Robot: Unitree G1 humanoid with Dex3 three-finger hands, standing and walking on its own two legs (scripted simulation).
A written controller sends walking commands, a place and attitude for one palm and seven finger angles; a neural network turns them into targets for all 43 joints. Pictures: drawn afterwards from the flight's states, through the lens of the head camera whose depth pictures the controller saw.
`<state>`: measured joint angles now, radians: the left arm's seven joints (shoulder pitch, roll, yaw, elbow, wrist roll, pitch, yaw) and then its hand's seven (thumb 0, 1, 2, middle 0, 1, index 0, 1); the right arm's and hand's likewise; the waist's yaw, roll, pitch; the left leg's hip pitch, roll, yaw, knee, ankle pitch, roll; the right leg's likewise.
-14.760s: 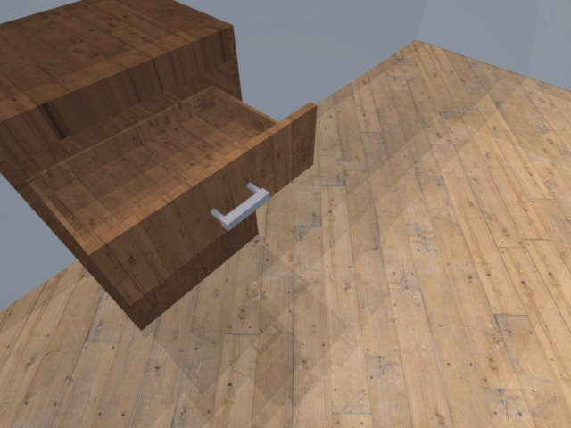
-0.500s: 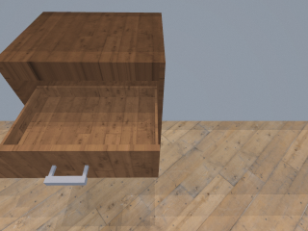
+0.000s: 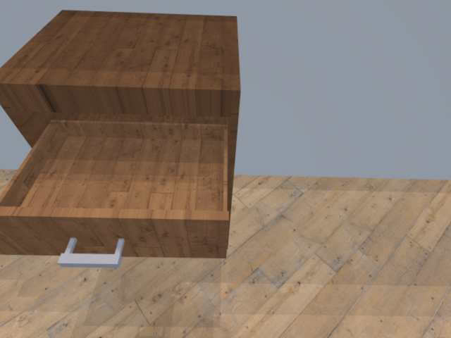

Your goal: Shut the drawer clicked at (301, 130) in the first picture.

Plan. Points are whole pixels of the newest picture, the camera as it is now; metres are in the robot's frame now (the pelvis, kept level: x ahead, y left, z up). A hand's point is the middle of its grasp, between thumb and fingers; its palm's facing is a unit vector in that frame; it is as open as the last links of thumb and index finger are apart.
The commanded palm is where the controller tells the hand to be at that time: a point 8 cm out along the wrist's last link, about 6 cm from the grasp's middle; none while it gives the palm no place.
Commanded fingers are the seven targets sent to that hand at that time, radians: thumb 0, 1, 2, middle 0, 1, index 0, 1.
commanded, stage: look again from close up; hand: left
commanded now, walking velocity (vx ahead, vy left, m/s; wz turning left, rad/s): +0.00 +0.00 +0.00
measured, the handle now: (93, 251) +0.28 +0.29 -0.07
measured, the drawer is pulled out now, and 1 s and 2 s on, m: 0.30 0.30 0.30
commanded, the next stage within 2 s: shuffle to correct the standing spot in 0.38 s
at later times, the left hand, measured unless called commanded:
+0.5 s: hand out of the picture -0.01 +0.17 -0.18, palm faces +0.01 -0.98 -0.18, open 7.4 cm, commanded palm none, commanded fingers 0.00 0.90 0.90 -0.20 -0.30 -0.20 -0.30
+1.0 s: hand out of the picture +0.00 +0.25 -0.18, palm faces +0.03 -0.96 -0.26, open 7.4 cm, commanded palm none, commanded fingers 0.00 0.90 0.90 -0.20 -0.30 -0.20 -0.30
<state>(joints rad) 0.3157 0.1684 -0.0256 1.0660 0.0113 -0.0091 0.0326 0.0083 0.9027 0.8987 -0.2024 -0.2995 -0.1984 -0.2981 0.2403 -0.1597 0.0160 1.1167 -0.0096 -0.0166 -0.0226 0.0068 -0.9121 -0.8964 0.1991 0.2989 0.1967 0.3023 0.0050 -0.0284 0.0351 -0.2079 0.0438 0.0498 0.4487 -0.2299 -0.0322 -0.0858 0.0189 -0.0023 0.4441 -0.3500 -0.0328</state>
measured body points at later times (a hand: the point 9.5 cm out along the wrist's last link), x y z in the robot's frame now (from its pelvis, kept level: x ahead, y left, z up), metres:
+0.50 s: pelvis +0.00 +0.00 +0.00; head +0.01 +0.00 +0.45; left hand -0.01 +0.22 -0.16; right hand +0.00 -0.22 -0.16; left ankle +0.00 +0.14 -0.74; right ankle -0.07 -0.10 -0.74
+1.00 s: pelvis -0.01 +0.05 -0.01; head +0.03 +0.06 +0.44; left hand +0.00 +0.30 -0.16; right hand +0.05 -0.20 -0.15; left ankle +0.00 +0.14 -0.74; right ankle -0.07 -0.09 -0.74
